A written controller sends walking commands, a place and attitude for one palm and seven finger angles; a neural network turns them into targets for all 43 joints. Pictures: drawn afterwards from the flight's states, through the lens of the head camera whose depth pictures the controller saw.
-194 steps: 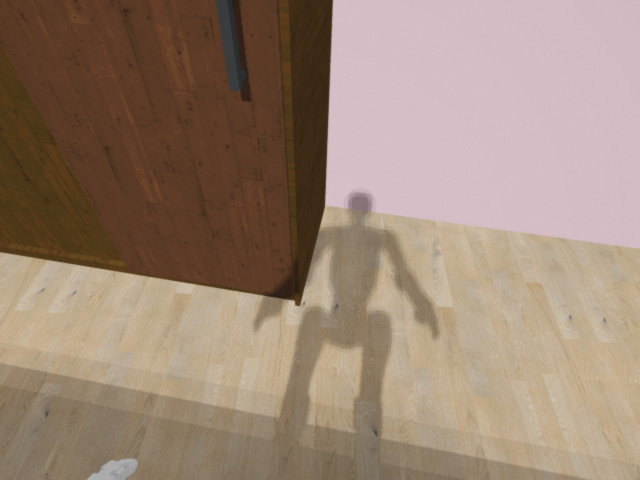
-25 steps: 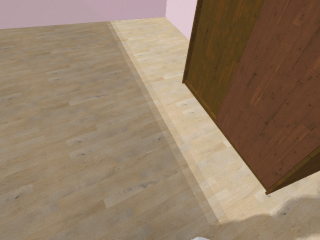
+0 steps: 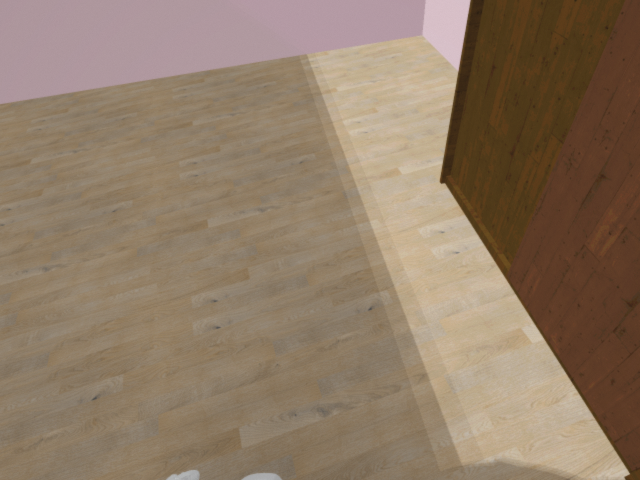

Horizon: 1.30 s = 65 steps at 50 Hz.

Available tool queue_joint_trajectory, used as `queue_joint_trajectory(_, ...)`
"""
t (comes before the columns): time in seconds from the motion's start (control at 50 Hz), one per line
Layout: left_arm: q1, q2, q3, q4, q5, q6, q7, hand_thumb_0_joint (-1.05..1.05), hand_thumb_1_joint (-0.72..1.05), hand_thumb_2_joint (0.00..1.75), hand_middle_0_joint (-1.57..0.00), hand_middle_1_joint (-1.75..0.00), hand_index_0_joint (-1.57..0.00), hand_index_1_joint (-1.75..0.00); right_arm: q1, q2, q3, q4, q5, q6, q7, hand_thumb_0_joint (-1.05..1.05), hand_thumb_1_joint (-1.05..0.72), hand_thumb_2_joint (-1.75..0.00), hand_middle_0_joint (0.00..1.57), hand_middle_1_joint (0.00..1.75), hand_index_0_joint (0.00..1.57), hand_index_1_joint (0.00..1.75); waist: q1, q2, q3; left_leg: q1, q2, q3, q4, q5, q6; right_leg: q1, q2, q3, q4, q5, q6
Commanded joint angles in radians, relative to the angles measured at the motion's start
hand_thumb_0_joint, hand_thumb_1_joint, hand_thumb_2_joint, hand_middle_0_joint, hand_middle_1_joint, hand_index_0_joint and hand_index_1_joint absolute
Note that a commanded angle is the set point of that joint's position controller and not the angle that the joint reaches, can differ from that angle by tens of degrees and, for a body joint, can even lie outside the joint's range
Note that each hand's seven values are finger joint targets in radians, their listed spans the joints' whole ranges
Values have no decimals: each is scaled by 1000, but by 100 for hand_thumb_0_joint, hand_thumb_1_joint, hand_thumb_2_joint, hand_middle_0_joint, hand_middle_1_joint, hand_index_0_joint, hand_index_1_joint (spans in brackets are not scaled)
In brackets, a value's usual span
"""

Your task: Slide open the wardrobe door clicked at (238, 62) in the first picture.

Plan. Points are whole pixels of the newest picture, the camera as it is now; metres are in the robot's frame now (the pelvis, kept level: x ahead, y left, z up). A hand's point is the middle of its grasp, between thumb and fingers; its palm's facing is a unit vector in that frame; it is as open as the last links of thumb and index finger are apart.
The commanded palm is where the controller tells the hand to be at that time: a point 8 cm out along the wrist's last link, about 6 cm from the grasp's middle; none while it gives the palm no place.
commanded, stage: walk to a spot facing it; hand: right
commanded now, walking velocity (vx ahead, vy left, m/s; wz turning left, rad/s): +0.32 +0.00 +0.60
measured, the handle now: out of the picture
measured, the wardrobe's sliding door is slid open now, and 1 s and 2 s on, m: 0.00 0.00 0.00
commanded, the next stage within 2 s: turn to face it in 0.86 s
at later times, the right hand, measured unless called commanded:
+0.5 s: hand (404, 372) +0.33 -0.12 -0.18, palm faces -0.32 +0.94 -0.09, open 7.4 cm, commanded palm none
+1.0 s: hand (408, 306) +0.45 -0.14 -0.17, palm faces -0.40 +0.88 -0.27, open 7.3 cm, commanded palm none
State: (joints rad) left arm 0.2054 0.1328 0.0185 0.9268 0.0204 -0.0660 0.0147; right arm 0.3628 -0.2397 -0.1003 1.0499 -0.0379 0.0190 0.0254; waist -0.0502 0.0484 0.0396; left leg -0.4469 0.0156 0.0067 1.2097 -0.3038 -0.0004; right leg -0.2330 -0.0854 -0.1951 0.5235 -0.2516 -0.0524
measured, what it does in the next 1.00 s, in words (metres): walks ahead, turning left: left foot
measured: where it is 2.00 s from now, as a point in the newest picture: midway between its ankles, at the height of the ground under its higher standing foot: (338, 448)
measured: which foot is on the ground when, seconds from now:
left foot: up 0.00-0.58, down 0.60-1.00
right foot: down 0.00-0.56, up 0.58-1.00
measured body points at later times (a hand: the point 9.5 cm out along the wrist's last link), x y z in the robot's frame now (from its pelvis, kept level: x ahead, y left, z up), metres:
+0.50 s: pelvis +0.16 -0.01 -0.01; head +0.21 -0.02 +0.44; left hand -0.02 +0.13 -0.14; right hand +0.35 -0.17 -0.17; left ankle +0.24 +0.12 -0.70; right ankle +0.03 -0.07 -0.74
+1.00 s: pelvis +0.36 +0.04 -0.01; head +0.39 +0.07 +0.44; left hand +0.42 +0.33 -0.13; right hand +0.47 -0.19 -0.15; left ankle +0.25 +0.09 -0.74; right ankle +0.53 -0.04 -0.71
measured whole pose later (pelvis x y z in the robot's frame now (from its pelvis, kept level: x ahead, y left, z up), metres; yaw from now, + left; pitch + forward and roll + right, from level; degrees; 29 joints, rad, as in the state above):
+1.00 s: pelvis +0.36 +0.04 -0.01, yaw +33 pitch +1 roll +0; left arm 0.01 0.20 0.04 0.84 0.02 -0.02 0.00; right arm 0.36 -0.20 -0.07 0.98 -0.03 -0.04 -0.01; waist -0.09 -0.03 0.07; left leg -0.13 -0.07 -0.06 0.48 -0.36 0.05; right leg -0.54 -0.12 -0.04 0.75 -0.23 0.09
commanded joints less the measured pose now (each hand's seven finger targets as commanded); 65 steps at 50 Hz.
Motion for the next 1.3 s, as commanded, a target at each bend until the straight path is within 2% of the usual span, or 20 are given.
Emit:
queue_joint_trajectory(0.0, 111, 128, 43, 11, -9, -27, 22, 0, 90, 90, -20, -30, -20, -30, 38, 17, -12, -67, 4, 0, 11, 0, -90, -90, 20, 30, 20, 30, 11, -212, 29, -158, 48, -38, 76, 165, -12, 34, -210, 125, -333, 54, 135)
queue_joint_trajectory(0.16, 247, 114, 39, 62, -9, -35, 29, 0, 90, 90, -20, -30, -20, -30, -124, 19, -15, -127, 2, 20, 10, 0, -90, -90, 20, 30, 20, 30, 42, -134, 75, -363, 62, -29, 56, 238, -31, 187, -239, 49, -329, 295, 134)
queue_joint_trajectory(0.38, 416, 102, 27, 150, 12, -17, 33, 0, 90, 90, -20, -30, -20, -30, -391, 63, 20, -210, 7, 5, 20, 0, -90, -90, 20, 30, 20, 30, 117, -125, 149, -361, 47, 143, -293, 115, 17, 371, -275, -86, -285, 612, 19)
queue_joint_trajectory(0.46, 396, 143, 41, 142, 10, -6, 28, 0, 90, 90, -20, -30, -20, -30, -311, 56, 18, -194, 5, -17, 15, 0, -90, -90, 20, 30, 20, 30, 70, -194, 62, -154, -65, 254, -459, 25, 73, 407, -262, -190, -84, 1102, 19)
queue_joint_trajectory(0.52, 300, 198, 59, 89, -3, -3, 15, 0, 90, 90, -20, -30, -20, -30, -70, -15, -6, -130, 1, -41, 4, 0, -90, -90, 20, 30, 20, 30, -52, -270, -101, 191, -101, 250, -610, 54, 116, 316, -259, -227, 268, 1150, 41)
queue_joint_trajectory(0.54, 266, 182, 56, 65, -14, -1, 4, 0, 90, 90, -20, -30, -20, -30, 48, -83, -24, -92, 1, -52, 0, 0, -90, -90, 20, 30, 20, 30, -111, -202, -175, 488, -20, 153, -681, 175, 159, 90, -250, -210, 519, 860, 60)
queue_joint_trajectory(0.56, 257, 110, 47, 16, -27, -1, -1, 0, 90, 90, -20, -30, -20, -30, 125, -174, -38, -78, 10, -63, -11, 0, -90, -90, 20, 30, 20, 30, -119, 10, -270, 769, 272, -343, -717, 374, 297, -277, -78, -139, 823, -169, 112)
queue_joint_trajectory(0.58, 169, 105, 50, -24, -26, -4, 6, 0, 90, 90, -20, -30, -20, -30, 126, -228, -45, -75, 36, -57, -25, 0, -90, -90, 20, 30, 20, 30, -107, 41, -292, 801, 388, -583, -812, 527, 381, -445, -10, 21, 1009, -360, 116)
queue_joint_trajectory(0.6, 120, 118, 62, -38, -17, -1, 10, 0, 90, 90, -20, -30, -20, -30, 72, -198, -41, -94, 39, -47, -35, 0, -90, -90, 20, 30, 20, 30, -81, -77, -153, 660, 385, -485, -858, 467, 371, -473, -56, 122, 1018, -243, 94)
queue_joint_trajectory(0.62, 110, 81, 61, -58, -9, 3, 4, 0, 90, 90, -20, -30, -20, -30, 14, -153, -31, -110, 40, -54, -35, 0, -90, -90, 20, 30, 20, 30, -38, -108, -45, 516, 334, -405, -872, 484, 230, -480, -85, 159, 955, -140, 103)
queue_joint_trajectory(0.64, 151, 82, 56, -37, -2, 13, 4, 0, 90, 90, -20, -30, -20, -30, -42, -130, -20, -117, 35, -67, -36, 0, -90, -90, 20, 30, 20, 30, 20, -27, -34, 424, 311, -371, -900, 446, 185, -451, -109, 170, 906, -94, 116)
queue_joint_trajectory(0.72, 159, 73, 59, -21, 7, 45, 0, 0, 90, 90, -20, -30, -20, -30, -97, -72, -2, -123, 12, -95, -40, 0, -90, -90, 20, 30, 20, 30, 97, -49, 41, 107, 202, -190, -942, 432, 211, -301, -109, 160, 698, -71, 132)
queue_joint_trajectory(0.92, -187, 108, 38, -149, 0, 30, -18, 0, 90, 90, -20, -30, -20, -30, 40, -117, -9, -118, 17, -79, -40, 0, -90, -90, 20, 30, 20, 30, -14, 122, -48, 394, 117, -239, -766, 801, 153, -331, 4, 106, 232, 10, 143)
queue_joint_trajectory(1.0, -75, 140, 34, -97, -3, 23, -3, 0, 90, 90, -20, -30, -20, -30, 0, -115, 1, -128, 18, -73, -53, 0, -90, -90, 20, 30, 20, 30, 56, 105, -132, 414, 105, -195, -637, 902, 98, -72, 71, 81, 8, 128, 108)
queue_joint_trajectory(1.02, 28, 166, 38, -55, 4, 16, 1, 0, 90, 90, -20, -30, -20, -30, -7, -96, 11, -126, 28, -74, -59, 0, -90, -90, 20, 30, 20, 30, 97, 68, -180, 336, 78, -175, -513, 804, 57, 122, 28, 113, -83, 321, 89)
queue_joint_trajectory(1.04, 134, 244, 50, -25, 15, 6, 5, 0, 90, 90, -20, -30, -20, -30, 39, -45, 23, -120, 42, -77, -62, 0, -90, -90, 20, 30, 20, 30, 122, -127, -294, 131, -13, -103, -321, 422, 8, 400, -180, 308, -22, 759, 4)
queue_joint_trajectory(1.06, 172, 280, 51, 4, 4, 12, 2, 0, 90, 90, -20, -30, -20, -30, 114, -8, 44, -89, 49, -81, -62, 0, -90, -90, 20, 30, 20, 30, 102, -301, -350, 24, -57, -43, -98, -299, -19, 481, -379, 462, -1, 1204, -120)
queue_joint_trajectory(1.08, 131, 238, 30, -1, -6, 25, 4, 0, 90, 90, -20, -30, -20, -30, 127, -37, 41, -66, 40, -70, -76, 0, -90, -90, 20, 30, 20, 30, 80, -209, -286, 60, -16, -99, -82, -330, -26, 368, -355, 414, -41, 1191, -144)
queue_joint_trajectory(1.14, -1, 171, 11, -2, -2, 30, 15, 0, 90, 90, -20, -30, -20, -30, -1, -21, 41, -58, 26, -40, -64, 0, -90, -90, 20, 30, 20, 30, 40, -230, -52, 78, 47, -48, -167, -230, -55, 52, -224, 366, -175, 791, -104)
queue_joint_trajectory(1.28, 42, 196, 57, 3, 1, 57, 4, 0, 90, 90, -20, -30, -20, -30, -72, -11, 15, -91, 15, 1, -50, 0, -90, -90, 20, 30, 20, 30, 46, -191, -83, 12, 41, 3, -165, -73, -66, 2, -142, 415, -275, 213, -92)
